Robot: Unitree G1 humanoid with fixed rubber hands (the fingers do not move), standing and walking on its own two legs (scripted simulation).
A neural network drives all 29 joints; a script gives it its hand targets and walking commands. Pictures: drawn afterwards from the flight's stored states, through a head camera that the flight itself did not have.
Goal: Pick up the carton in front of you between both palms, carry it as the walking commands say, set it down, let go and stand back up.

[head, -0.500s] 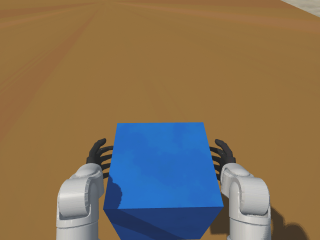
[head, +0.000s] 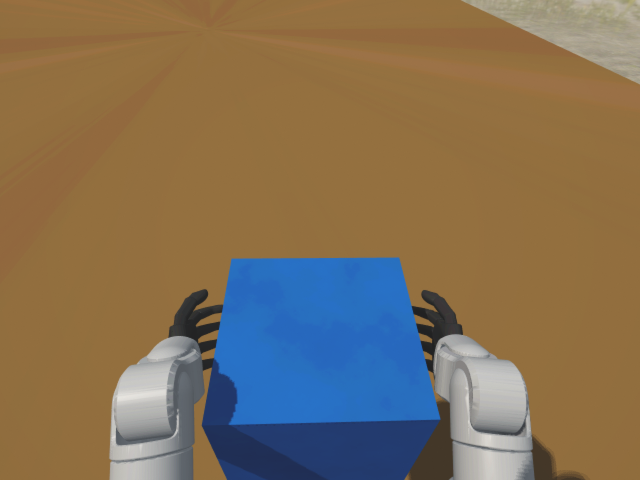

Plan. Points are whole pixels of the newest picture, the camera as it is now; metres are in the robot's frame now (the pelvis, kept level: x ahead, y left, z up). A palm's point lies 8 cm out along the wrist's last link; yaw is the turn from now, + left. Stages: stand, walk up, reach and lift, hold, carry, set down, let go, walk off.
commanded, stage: carry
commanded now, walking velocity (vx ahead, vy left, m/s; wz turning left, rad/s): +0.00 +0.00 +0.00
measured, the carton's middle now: (316, 381) +0.27 +0.00 +0.01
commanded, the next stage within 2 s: hold in 1.20 s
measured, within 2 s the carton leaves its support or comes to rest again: neither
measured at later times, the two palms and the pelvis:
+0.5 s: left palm (185, 387) +0.24 +0.15 +0.06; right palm (445, 385) +0.24 -0.15 +0.06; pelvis -0.02 +0.00 +0.00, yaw +0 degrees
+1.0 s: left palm (187, 404) +0.23 +0.15 +0.04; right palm (443, 402) +0.23 -0.15 +0.04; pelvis -0.07 +0.00 +0.00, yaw +0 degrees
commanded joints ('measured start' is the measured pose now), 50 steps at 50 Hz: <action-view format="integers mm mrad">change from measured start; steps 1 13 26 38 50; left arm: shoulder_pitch -483 -441 -455 -506 -545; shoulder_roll -925 -918 -870 -844 -941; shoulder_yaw -725 -737 -682 -466 -502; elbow -84 -20 78 378 415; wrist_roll -431 -397 -303 -128 -133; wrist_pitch -3 -38 -232 -471 -566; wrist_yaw -255 -261 -263 -274 -291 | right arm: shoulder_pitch -517 -470 -486 -532 -577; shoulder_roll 922 915 867 836 932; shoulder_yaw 721 734 684 469 506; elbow -111 -45 52 350 386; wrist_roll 435 402 307 134 143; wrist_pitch -13 -46 -241 -481 -578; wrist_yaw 255 263 268 275 293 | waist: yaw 1 2 1 3 2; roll -2 6 2 4 4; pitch -288 -267 -180 -155 -236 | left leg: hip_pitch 126 137 78 40 64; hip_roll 99 107 111 112 111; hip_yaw -70 -76 -96 -101 -100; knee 16 2 -76 -116 -99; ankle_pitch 742 698 335 215 248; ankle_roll -2 3 21 24 26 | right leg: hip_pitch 150 132 83 46 63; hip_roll -87 -91 -101 -100 -99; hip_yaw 70 82 105 115 114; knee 11 -1 -77 -118 -100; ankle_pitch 717 648 316 207 236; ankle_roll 3 0 -23 -29 -33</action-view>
